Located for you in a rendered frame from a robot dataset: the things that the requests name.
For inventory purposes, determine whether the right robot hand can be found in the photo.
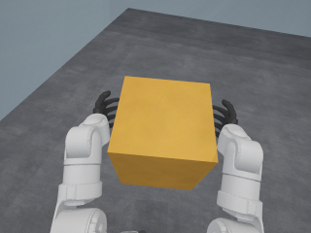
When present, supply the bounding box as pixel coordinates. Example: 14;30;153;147
212;99;238;138

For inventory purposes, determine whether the robot left upper arm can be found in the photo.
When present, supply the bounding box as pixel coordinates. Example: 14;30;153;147
51;208;107;233

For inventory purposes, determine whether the left robot hand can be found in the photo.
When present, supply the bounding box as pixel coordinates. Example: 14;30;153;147
92;90;120;128

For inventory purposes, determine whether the right robot forearm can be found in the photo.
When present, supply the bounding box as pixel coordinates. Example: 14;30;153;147
217;123;264;233

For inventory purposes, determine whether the carton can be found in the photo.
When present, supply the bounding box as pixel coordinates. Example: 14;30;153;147
107;76;219;190

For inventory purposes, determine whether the left robot forearm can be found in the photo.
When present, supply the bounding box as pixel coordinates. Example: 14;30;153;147
50;114;111;233

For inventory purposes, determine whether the robot right upper arm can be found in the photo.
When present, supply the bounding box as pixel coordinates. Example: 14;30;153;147
206;217;259;233

